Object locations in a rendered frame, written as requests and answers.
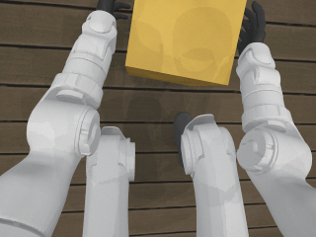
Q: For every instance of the robot right forearm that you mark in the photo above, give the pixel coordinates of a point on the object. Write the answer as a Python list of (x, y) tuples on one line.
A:
[(261, 92)]

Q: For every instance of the robot right hand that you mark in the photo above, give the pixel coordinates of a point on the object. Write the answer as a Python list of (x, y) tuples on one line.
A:
[(255, 30)]

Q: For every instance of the left robot shin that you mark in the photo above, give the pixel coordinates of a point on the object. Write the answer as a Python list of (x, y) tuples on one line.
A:
[(106, 130)]

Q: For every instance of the right robot upper arm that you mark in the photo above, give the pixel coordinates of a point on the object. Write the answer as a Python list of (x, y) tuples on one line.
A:
[(278, 164)]

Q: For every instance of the robot right foot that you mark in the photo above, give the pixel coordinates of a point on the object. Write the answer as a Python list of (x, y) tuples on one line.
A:
[(179, 124)]

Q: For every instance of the left robot upper arm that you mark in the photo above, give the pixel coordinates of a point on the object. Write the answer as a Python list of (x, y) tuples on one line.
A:
[(33, 192)]

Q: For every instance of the robot left forearm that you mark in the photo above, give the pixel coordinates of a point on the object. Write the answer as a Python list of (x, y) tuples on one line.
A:
[(87, 66)]

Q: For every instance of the robot left hand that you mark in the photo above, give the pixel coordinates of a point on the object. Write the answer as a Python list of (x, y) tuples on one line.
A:
[(110, 6)]

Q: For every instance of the carton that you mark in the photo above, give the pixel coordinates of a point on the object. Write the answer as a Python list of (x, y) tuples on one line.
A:
[(187, 42)]

